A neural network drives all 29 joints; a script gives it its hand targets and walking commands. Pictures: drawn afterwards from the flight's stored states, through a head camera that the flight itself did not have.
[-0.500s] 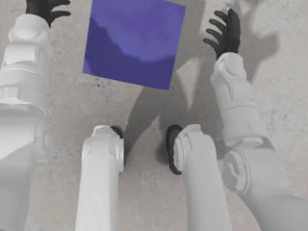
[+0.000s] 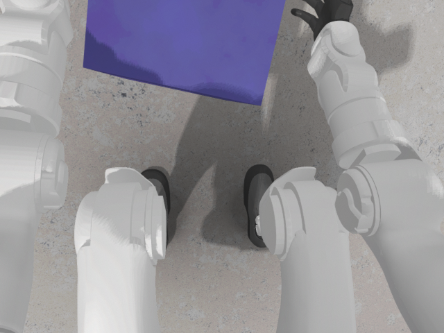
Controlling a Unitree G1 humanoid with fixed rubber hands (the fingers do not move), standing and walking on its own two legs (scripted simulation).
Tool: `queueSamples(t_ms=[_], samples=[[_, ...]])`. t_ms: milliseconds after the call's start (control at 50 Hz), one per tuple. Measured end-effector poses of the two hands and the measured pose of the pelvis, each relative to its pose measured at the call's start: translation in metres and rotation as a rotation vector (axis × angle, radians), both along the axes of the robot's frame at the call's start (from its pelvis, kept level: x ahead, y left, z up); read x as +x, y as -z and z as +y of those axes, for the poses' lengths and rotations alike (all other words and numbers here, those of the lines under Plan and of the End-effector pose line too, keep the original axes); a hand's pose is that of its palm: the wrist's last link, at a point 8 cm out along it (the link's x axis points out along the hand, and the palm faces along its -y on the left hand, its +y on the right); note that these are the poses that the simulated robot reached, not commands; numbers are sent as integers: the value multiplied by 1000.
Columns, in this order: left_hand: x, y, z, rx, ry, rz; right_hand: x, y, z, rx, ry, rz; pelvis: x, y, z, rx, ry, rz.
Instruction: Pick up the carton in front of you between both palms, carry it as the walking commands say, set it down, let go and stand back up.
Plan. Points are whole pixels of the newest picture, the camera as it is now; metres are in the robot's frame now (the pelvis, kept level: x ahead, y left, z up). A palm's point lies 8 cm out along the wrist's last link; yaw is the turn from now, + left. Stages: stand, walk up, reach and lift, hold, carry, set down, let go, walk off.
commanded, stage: reach and lift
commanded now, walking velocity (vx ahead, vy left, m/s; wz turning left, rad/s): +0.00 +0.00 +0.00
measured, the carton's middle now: (188, 23) +0.52 +0.07 -0.25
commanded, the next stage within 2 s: none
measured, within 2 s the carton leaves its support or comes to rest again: leaves its support in 0.64 s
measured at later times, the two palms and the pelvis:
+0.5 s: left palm out of the picture +0.54 +0.21 -0.17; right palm (311, 16) +0.53 -0.09 -0.16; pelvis +0.00 +0.00 +0.00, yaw +1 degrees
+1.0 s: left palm out of the picture +0.50 +0.22 -0.04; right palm (364, 6) +0.50 -0.08 -0.03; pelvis +0.00 -0.01 +0.05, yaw +5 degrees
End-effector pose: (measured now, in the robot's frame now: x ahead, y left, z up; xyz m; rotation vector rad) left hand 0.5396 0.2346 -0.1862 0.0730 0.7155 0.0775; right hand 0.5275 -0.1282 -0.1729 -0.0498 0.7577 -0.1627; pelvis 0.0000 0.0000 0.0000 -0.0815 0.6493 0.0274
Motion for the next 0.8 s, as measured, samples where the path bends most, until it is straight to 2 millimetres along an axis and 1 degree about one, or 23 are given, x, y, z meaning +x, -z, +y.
queueSamples(t_ms=[100,260,300,340,360,380,460,600,660,720,760,800], samples=[[0,-8,0,-2,1,3,-1,-4,8,6,-6,2,2,1,-1,2,-8,13],[-4,-10,-11,-10,17,15,-6,-8,11,11,-7,3,-1,-3,-3,0,-10,20],[-4,-9,-18,-18,30,16,-5,-8,15,21,-16,-2,-3,-4,-3,0,-8,17],[-3,-10,-22,-24,39,13,-3,-9,24,34,-31,-6,-4,-5,-4,1,-7,14],[-3,-11,-24,-22,38,12,-1,-9,30,42,-41,-8,-5,-5,-4,3,-7,12],[-3,-11,-24,-15,35,17,-1,-9,32,37,-28,-8,-5,-5,-4,4,-7,10],[-2,-12,-25,6,41,42,0,-10,34,37,12,-7,-5,-6,-4,4,-8,6],[2,-16,-29,6,61,74,6,-12,35,53,17,10,0,3,-2,8,-5,7],[-1,-17,-30,1,56,68,8,-19,35,50,26,-3,3,4,-2,11,-3,17],[-6,-23,-30,-2,44,50,8,-31,36,58,38,-36,5,3,-2,14,-6,30],[-9,-33,-29,-12,33,26,5,-42,37,66,44,-62,5,1,-3,16,-14,36],[-13,-48,-27,-22,20,1,-1,-54,39,76,48,-88,5,-3,-4,17,-24,41]])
